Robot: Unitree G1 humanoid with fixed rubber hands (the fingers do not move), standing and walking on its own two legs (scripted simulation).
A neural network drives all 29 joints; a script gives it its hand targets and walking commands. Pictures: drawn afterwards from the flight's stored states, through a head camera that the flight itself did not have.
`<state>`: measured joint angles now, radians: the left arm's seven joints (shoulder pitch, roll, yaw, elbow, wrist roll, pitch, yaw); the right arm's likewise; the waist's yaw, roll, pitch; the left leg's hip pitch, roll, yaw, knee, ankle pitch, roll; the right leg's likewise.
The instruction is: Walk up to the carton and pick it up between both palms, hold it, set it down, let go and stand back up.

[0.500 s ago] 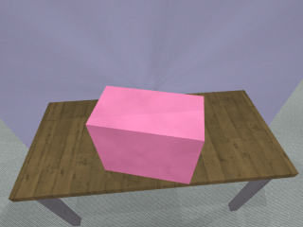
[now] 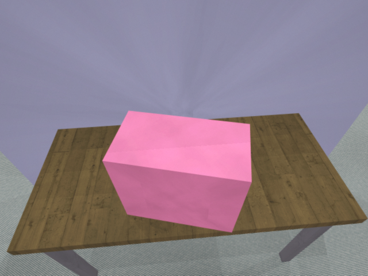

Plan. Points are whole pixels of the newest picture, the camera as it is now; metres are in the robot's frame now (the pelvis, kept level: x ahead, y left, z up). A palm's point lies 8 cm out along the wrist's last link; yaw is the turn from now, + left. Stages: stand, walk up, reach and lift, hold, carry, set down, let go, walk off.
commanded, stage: stand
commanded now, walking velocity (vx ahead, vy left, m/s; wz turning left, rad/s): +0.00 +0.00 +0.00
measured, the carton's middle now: (182, 173) +0.40 +0.04 -0.06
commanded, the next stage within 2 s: none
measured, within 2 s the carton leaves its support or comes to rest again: neither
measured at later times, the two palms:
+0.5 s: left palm out of the picture +0.03 +0.23 -0.14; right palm out of the picture +0.02 -0.23 -0.14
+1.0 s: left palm out of the picture +0.01 +0.23 -0.14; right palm out of the picture +0.00 -0.23 -0.14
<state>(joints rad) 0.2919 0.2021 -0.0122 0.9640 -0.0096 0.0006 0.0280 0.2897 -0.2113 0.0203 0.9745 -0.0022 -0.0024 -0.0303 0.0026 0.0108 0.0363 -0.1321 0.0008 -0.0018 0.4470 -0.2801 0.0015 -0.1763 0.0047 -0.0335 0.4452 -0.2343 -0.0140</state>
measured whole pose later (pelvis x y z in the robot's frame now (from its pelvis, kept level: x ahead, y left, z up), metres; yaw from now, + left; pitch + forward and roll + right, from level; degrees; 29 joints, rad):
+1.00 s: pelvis +0.01 +0.00 +0.00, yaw -1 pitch -2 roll +0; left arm 0.30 0.17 -0.02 1.06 -0.01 0.00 0.04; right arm 0.30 -0.18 0.02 1.07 0.00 0.00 -0.05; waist 0.00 0.01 0.05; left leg -0.10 0.00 0.01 0.41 -0.27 0.00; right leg -0.15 0.01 -0.02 0.41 -0.22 -0.01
